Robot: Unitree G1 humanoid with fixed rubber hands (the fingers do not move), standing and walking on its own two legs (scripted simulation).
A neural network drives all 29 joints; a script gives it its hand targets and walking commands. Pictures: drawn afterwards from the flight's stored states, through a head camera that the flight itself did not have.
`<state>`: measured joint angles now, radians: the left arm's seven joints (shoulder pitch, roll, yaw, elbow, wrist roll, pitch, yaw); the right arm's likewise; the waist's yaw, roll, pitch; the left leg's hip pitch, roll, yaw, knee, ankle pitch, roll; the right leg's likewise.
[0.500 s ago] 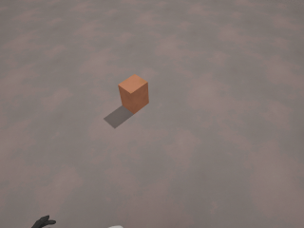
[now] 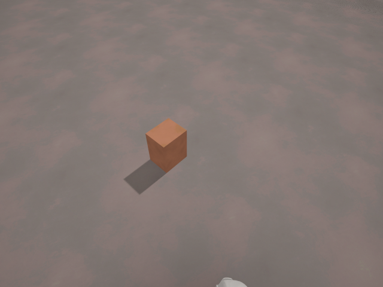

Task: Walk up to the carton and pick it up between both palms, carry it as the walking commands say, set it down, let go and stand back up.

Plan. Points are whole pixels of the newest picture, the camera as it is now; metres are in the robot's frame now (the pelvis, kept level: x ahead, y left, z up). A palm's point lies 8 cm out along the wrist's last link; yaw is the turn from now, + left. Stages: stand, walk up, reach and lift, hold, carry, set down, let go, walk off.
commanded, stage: walk up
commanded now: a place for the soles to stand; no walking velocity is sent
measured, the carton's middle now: (167, 145) +1.03 +0.09 -0.63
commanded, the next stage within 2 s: none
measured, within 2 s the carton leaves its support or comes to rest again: neither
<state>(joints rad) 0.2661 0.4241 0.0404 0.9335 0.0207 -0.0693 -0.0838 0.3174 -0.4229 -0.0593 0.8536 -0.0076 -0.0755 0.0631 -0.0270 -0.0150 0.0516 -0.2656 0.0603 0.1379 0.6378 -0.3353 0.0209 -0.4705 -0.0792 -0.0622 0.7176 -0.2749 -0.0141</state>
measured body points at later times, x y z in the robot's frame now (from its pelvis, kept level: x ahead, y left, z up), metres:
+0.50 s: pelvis +0.19 +0.04 -0.01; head +0.21 +0.05 +0.44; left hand +0.21 +0.38 -0.12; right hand +0.31 -0.27 -0.10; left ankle +0.26 +0.16 -0.72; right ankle +0.16 -0.10 -0.67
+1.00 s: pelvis +0.36 +0.04 +0.00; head +0.38 +0.03 +0.45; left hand +0.41 +0.37 -0.09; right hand +0.43 -0.28 -0.12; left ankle +0.44 +0.18 -0.70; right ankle +0.38 -0.09 -0.72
